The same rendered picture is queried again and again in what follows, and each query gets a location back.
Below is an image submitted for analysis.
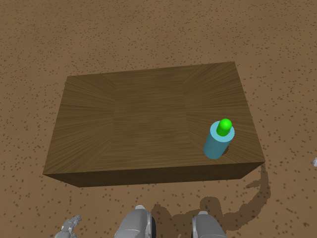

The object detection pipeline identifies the bottle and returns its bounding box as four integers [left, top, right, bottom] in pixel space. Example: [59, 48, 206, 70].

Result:
[204, 119, 235, 159]

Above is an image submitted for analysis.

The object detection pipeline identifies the left robot hand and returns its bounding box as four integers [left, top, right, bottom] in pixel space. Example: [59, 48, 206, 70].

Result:
[54, 215, 81, 238]

